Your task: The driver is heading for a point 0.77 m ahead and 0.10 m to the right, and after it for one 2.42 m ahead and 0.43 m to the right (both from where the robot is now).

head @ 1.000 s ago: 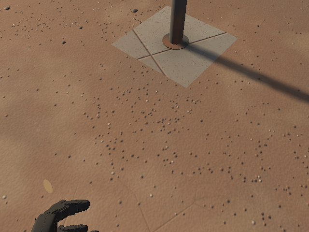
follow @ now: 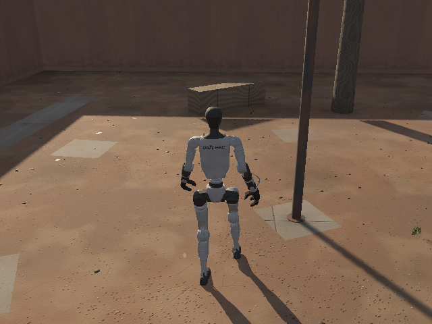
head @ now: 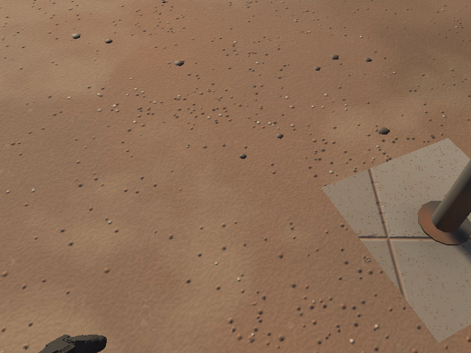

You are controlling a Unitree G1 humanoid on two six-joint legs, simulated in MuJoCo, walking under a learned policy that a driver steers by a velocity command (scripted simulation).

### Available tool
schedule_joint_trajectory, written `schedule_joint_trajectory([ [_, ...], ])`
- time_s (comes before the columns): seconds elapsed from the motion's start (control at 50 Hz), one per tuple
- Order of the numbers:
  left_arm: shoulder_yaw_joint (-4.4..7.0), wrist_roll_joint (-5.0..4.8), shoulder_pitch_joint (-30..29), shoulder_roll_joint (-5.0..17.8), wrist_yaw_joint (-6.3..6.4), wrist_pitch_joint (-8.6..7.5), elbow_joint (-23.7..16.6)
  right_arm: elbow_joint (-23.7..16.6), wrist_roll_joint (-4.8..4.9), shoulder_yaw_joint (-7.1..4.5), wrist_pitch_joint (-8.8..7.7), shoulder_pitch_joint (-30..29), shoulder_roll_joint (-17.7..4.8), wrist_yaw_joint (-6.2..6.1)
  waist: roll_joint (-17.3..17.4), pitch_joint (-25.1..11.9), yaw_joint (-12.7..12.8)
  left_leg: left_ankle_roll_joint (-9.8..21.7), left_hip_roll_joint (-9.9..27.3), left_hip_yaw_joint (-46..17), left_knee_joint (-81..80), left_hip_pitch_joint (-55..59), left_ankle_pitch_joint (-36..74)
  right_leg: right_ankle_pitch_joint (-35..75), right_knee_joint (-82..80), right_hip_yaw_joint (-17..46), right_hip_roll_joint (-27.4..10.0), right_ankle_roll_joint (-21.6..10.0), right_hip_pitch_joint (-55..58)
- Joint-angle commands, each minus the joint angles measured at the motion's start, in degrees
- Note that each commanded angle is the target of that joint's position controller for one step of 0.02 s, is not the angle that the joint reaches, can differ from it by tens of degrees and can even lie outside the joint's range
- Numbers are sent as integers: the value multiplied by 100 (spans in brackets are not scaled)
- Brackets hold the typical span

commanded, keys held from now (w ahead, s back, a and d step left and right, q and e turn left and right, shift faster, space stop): w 0.66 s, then w+e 0.34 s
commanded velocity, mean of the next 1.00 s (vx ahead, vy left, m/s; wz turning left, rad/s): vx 0.50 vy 0.00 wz -0.03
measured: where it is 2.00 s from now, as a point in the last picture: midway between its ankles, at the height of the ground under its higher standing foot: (264, 165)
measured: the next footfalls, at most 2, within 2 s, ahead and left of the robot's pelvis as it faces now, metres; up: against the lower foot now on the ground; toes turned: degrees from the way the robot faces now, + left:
right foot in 0.12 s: +0.26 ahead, -0.14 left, +0.00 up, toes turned +1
left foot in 0.64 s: +0.54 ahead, +0.11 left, +0.00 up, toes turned +4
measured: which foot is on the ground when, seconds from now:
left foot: down 0.00-0.14, up 0.16-0.62, down 0.64-1.00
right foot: up 0.00-0.10, down 0.12-0.64, up 0.66-1.00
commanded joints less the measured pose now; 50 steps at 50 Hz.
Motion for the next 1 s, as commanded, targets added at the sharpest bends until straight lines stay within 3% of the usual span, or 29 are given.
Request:
schedule_joint_trajectory([
  [0.02, 101, -23, -636, 524, -75, -138, -540, -113, 7, -201, -28, 384, -864, -35, 810, 80, -78, 758, 1629, -911, -206, 81, 1596, -128, -334, -114, 155, -205, 283],
  [0.06, 134, -24, -460, 625, -106, -176, -541, -94, -16, -224, 21, 367, -938, -64, 920, 73, 63, 663, 1795, -1040, 64, 456, 2152, -640, -428, -161, 205, -376, 408],
  [0.08, 180, -19, -138, 710, -104, -193, -468, -122, -20, -225, 46, 267, -964, -71, 959, -70, 263, 581, 1719, -972, 406, 524, 2928, -798, -548, -297, 330, -489, 851],
  [0.1, 275, 8, 521, 876, -84, -204, -276, -167, -40, -186, 65, 177, -887, -65, 878, -500, 586, 459, 1426, -754, 1158, 441, 3708, -659, -617, -385, 406, -660, 1787],
  [0.12, 348, 76, 1477, 1132, -63, -206, -123, -298, -98, -92, 68, 91, -710, -54, 578, -1304, 990, 275, 1094, -484, 2543, -330, 3097, -401, -342, 304, -280, -1017, 3341],
  [0.14, 493, 119, 2263, 1583, -62, -142, 57, -296, -8, 32, -26, 931, -284, -30, -890, -2190, 869, -217, 209, 9, 4790, -2520, 743, -1308, -556, 2676, -1543, -1957, 5635],
  [0.16, 391, -37, 2403, 1182, -114, -103, 176, -247, 53, 44, -99, 913, -449, -7, -1309, -2222, 942, -219, 115, -380, 5507, -3559, -1719, -2509, -1412, 4111, -1845, -2056, 5893],
  [0.18, 289, -106, 1994, 853, -100, -77, 98, -359, 135, -57, -128, 320, -873, 15, -670, -1229, 971, -169, 479, -417, 5868, -4082, -1375, -3148, -1515, 3464, -1688, -1749, 5164],
  [0.2, 230, -54, 1545, 723, -82, -25, -18, -488, 95, -41, -137, -158, -878, 14, -131, -681, 856, -140, 794, -135, 5686, -4016, -848, -2882, -1634, 2720, -1468, -1551, 4275],
  [0.22, 174, 9, 1251, 603, -96, -4, -50, -550, -4, -51, -132, -401, -815, 8, 88, -245, 696, -151, 985, -6, 5274, -3850, -512, -2341, -1832, 2211, -1238, -1507, 3473],
  [0.26, 119, 72, 1062, 481, -112, -32, -51, -505, -42, -70, -63, -201, -659, -2, -163, -152, 411, -181, 1239, 36, 4742, -3270, -165, -1550, -2093, 1592, -908, -1428, 2773],
  [0.32, 173, 18, 1231, 693, -75, -73, 75, -560, -71, -19, -14, -293, -467, -27, -173, -125, 361, -338, 1333, 203, 4114, -3354, 253, -582, -2332, 1011, -831, -1543, 2636],
  [0.44, 207, -89, 1747, 865, 32, 43, 306, -834, -57, 87, -93, -1401, -250, 44, -57, 28, 728, -452, 1145, 495, 1994, -3163, 1989, -70, -2386, 163, -522, -1258, 2866],
  [0.5, 208, -118, 2097, 904, 35, 117, 462, -1009, 1, 106, -125, -1916, -262, 131, -77, 191, 925, -417, 1019, 561, 1479, -3180, 2058, -222, -2255, 233, -708, -1254, 3268],
  [0.56, 231, -127, 2217, 968, 62, 224, 564, -1180, 20, 93, -178, -2182, -358, 236, -144, 266, 893, -243, 925, 555, 1145, -3271, 1514, 116, -1928, 367, -994, -1182, 3860],
  [0.6, 265, -130, 2092, 1079, 92, 278, 566, -1136, 7, 27, -205, -1860, -534, 262, -264, 57, 619, -75, 757, 664, 964, -2663, 1122, 1083, -1477, 337, -1038, -1061, 4042],
  [0.62, 263, -138, 1959, 1097, 104, 303, 543, -978, -16, -62, -210, -1293, -688, 243, -259, -290, 266, 65, 585, 830, 780, -1800, 1193, 1969, -836, 151, -870, -950, 3959],
  [0.64, 206, -98, 1917, 961, 115, 307, 484, -713, -51, -201, -204, -369, -994, 191, -137, -930, -135, 282, 724, 703, 903, -344, 1434, 2016, 253, -78, -579, -777, 3412],
  [0.66, 69, 81, 1946, 630, 126, 272, 306, -552, -122, -312, -164, 697, -1462, 115, 717, -1844, -447, 688, 1980, -748, 1125, 1418, 1761, -9, 2187, -378, -150, -553, 2109],
  [0.68, -88, -51, 2712, 62, 59, 135, 308, -469, -134, -319, -144, 704, -1634, 162, 2159, -2435, 5, 1547, 3017, -3307, 394, 2909, 615, -3867, 3789, 0, 749, -333, -10],
  [0.7, 65, -202, 2264, 753, 28, 56, 376, -528, -78, -192, -127, 613, -1053, 152, 1356, -1939, -265, 1289, 2829, -3131, 119, 2552, -118, -3850, 4305, 516, 407, -381, -646],
  [0.72, 129, -286, 1725, 932, 13, 22, 208, -561, -66, -119, -132, 232, -867, 125, 1053, -1122, -220, 1026, 2643, -2197, -18, 1745, 120, -3277, 4249, 393, 166, -421, -858],
  [0.74, 126, -245, 1501, 838, 41, 39, 185, -588, -100, -74, -141, -149, -761, 130, 591, -734, -15, 884, 2410, -1603, -213, 938, 581, -2783, 3977, 281, -86, -378, -599],
  [0.76, 157, -167, 1429, 781, 58, 95, 181, -591, -128, -38, -165, -418, -607, 148, 585, -414, 151, 815, 2209, -1142, -437, 349, 869, -2478, 3671, 273, -227, -329, -407],
  [0.78, 169, -167, 1603, 691, 58, 184, 223, -568, -168, -21, -209, -561, -535, 156, 749, -342, 338, 759, 2098, -803, -649, -36, 1004, -2252, 3550, 322, -349, -297, -71],
  [0.82, 151, -185, 1742, 468, 71, 324, 259, -464, -169, -48, -293, -628, -539, 162, 762, -211, 474, 787, 2040, -326, -951, -429, 1342, -2035, 3405, 322, -385, -212, 93],
  [0.86, 164, -162, 1542, 420, 90, 389, 157, -350, -198, -90, -328, -588, -644, 121, 647, -47, 492, 779, 2038, 97, -1089, -485, 1714, -1617, 3149, 412, -385, -133, -204],
  [0.94, 161, -122, 1047, 347, 17, 352, -25, -196, -200, -117, -296, -502, -748, 25, 581, 92, 378, 592, 1861, 904, -1152, -260, 2080, -396, 1962, 320, -293, -98, -398],
  [1.0, 87, -92, 410, 205, -88, 328, -260, -79, -153, -143, -247, -289, -868, -29, 495, 283, 111, 487, 1889, 1277, -1181, -37, 2082, 77, 1095, -70, -226, -172, -296],
])
Keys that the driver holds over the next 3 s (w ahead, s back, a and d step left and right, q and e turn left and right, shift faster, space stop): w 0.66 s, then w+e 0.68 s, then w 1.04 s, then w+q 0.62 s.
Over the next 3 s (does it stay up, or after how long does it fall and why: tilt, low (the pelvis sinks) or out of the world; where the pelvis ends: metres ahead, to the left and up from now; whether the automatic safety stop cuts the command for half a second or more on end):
stays up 1.63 -0.32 0.00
